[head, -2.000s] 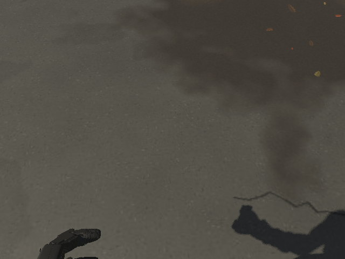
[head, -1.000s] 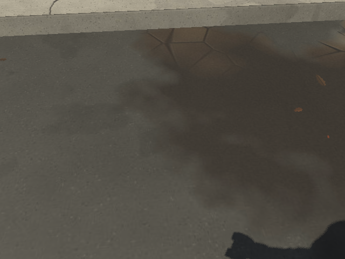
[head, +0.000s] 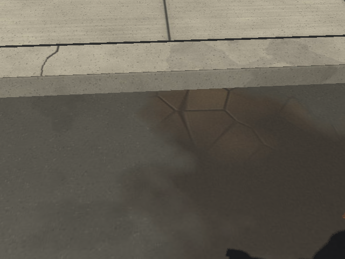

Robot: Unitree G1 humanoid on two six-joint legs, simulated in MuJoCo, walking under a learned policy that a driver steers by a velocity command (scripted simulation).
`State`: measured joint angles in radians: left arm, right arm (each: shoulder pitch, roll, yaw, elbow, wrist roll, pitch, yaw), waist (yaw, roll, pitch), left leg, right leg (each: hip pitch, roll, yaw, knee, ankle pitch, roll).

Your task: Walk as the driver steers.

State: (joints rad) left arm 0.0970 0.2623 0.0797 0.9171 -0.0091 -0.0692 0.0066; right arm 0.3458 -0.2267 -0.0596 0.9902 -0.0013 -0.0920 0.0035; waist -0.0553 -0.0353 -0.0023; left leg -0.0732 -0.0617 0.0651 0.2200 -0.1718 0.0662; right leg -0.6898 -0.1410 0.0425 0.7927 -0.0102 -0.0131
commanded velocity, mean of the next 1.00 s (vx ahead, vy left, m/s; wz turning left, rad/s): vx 0.50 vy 0.00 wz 0.00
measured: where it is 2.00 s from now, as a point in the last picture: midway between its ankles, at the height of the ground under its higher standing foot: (176, 140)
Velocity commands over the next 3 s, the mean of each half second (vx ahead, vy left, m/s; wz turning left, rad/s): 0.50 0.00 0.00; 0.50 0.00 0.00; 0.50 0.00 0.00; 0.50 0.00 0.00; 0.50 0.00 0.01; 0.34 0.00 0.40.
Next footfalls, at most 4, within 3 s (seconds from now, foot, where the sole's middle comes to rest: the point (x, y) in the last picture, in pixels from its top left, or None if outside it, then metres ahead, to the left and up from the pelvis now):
0.22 right None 0.31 -0.16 -0.79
0.78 left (148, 231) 0.63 0.08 -0.79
1.30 right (198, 169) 0.92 -0.15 -0.79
1.84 left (154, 128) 1.18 0.05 -0.79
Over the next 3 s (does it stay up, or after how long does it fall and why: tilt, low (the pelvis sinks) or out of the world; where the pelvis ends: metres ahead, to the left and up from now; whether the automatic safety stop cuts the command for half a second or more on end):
stays up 1.68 -0.19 0.13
